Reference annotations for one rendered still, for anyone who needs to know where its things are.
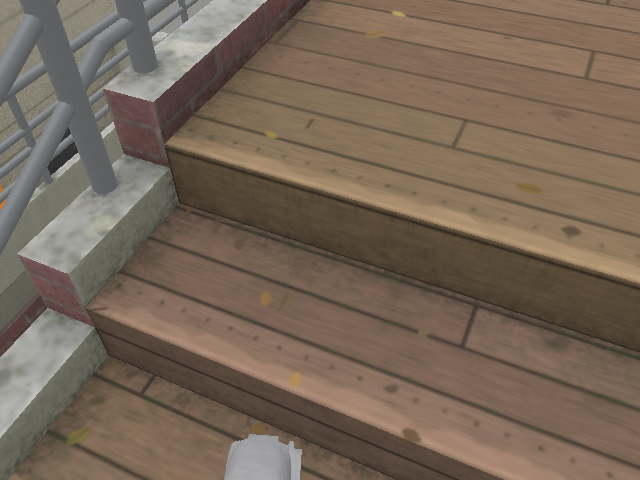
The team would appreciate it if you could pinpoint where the robot left shin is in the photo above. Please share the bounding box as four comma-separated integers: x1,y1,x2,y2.
225,440,240,472

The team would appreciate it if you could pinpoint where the left robot thigh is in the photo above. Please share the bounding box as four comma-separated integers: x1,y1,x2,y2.
224,434,302,480

